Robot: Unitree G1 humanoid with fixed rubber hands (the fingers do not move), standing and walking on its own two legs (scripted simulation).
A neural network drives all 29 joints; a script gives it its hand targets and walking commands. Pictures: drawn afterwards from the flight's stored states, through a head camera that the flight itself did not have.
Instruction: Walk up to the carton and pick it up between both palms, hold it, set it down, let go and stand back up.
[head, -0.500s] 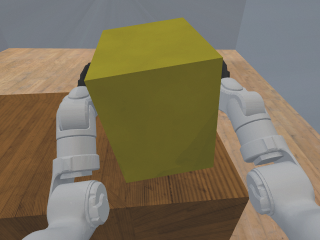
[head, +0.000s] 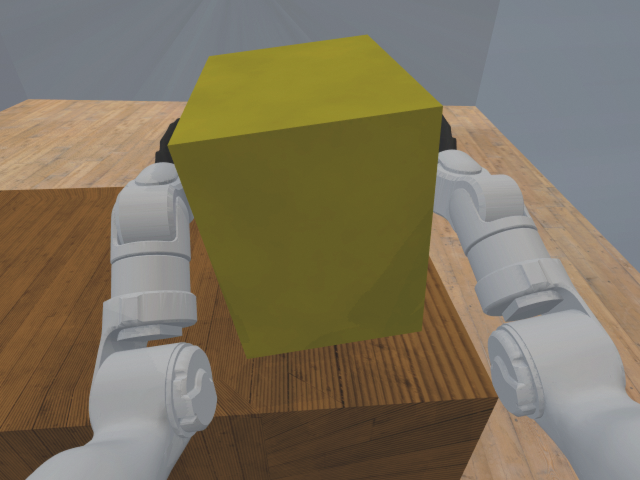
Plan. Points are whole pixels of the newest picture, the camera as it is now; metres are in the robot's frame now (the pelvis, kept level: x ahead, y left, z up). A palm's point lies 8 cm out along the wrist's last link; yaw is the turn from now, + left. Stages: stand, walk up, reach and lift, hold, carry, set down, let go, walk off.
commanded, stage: hold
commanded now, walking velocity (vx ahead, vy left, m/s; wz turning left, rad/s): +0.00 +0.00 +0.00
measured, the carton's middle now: (310, 187) +0.41 +0.01 +0.24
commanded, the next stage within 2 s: none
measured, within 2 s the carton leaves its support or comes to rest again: neither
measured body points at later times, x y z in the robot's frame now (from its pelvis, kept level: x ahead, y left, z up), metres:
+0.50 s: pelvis +0.00 +0.01 +0.00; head -0.08 +0.03 +0.44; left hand +0.39 +0.17 +0.26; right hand +0.38 -0.15 +0.27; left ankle +0.02 +0.13 -0.75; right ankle +0.02 -0.12 -0.75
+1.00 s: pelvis +0.00 +0.00 +0.00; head -0.07 +0.02 +0.44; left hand +0.40 +0.17 +0.27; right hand +0.39 -0.14 +0.27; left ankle +0.02 +0.13 -0.75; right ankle +0.02 -0.12 -0.75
